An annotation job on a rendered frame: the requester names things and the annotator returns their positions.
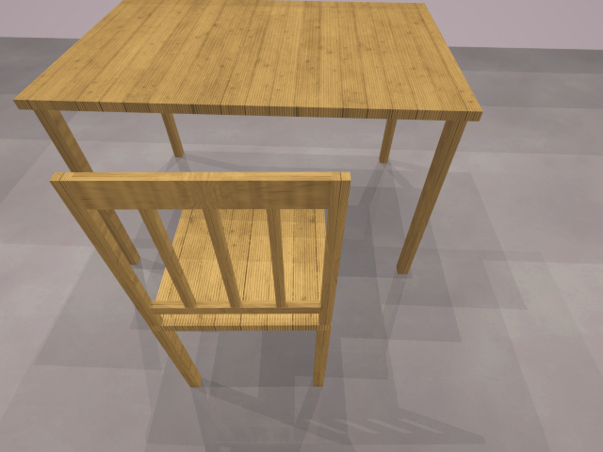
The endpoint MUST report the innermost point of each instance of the chair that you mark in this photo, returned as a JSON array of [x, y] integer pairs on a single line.
[[250, 253]]

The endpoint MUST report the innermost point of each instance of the table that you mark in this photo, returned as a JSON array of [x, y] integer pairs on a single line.
[[325, 59]]

